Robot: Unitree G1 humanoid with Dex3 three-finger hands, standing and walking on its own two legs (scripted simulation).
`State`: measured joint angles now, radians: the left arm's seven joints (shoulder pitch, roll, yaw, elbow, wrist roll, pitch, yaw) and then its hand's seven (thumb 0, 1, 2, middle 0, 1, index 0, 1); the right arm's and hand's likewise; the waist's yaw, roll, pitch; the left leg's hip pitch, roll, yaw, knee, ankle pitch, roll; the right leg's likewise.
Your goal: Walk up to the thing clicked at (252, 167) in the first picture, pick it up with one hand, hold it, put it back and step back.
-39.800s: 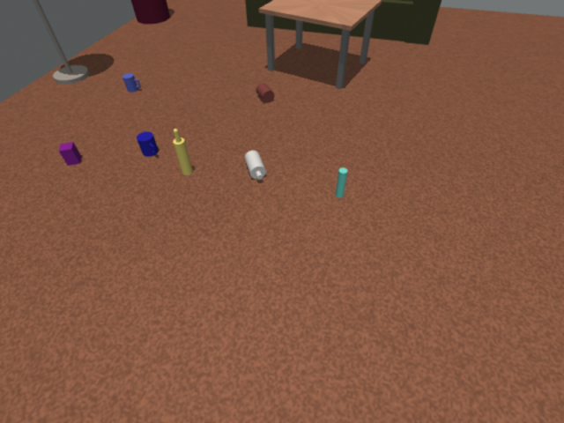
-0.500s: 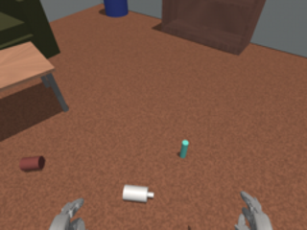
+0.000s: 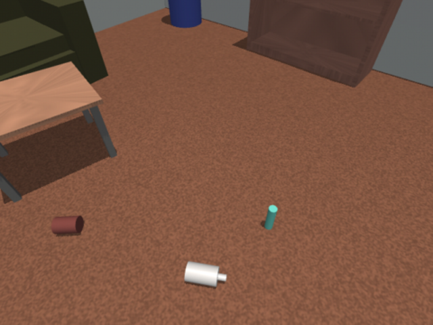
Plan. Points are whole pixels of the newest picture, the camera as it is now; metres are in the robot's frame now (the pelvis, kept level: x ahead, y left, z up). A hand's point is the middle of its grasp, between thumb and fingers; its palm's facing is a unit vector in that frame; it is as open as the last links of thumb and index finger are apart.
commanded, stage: stand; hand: left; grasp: from above
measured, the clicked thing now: (206, 274) +0.49 +0.09 -0.72
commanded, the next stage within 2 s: none
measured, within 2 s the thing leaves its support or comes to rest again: neither
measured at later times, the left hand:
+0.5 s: hand out of the picture +0.04 +0.23 -0.15, palm faces +0.04 -0.94 -0.34, open 7.4 cm
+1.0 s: hand out of the picture +0.06 +0.23 -0.14, palm faces +0.02 -0.94 -0.34, open 7.4 cm
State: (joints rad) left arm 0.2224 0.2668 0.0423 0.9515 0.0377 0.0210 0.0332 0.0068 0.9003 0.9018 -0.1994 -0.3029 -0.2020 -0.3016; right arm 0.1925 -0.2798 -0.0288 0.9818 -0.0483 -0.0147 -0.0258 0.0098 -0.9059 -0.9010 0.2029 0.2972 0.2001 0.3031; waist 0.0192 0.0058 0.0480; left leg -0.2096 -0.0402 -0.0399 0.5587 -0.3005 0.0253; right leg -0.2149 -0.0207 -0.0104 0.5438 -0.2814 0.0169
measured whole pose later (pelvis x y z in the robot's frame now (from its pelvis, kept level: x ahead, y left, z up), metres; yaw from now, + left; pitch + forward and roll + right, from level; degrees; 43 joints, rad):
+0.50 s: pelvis -0.01 -0.01 +0.01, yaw +1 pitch -5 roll +0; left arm 0.15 0.29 0.04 1.15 0.03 0.00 0.03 0.00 0.90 0.90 -0.20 -0.30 -0.20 -0.30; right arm 0.14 -0.30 -0.02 1.12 -0.03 0.00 -0.02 0.01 -0.91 -0.90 0.20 0.30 0.20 0.30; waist 0.01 0.02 0.07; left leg -0.08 -0.03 -0.06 0.35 -0.19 0.01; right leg -0.09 -0.01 -0.03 0.35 -0.18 0.01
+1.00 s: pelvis +0.00 -0.02 +0.02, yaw +0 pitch -4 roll +0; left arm 0.11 0.30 0.03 1.17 0.02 -0.01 0.02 0.00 0.90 0.90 -0.20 -0.30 -0.20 -0.30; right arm 0.13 -0.32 0.00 1.14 -0.03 -0.01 -0.02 0.01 -0.91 -0.90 0.20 0.30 0.20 0.30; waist 0.00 0.02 0.07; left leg -0.08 -0.02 -0.06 0.33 -0.18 0.00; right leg -0.08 0.00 -0.03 0.32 -0.17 0.00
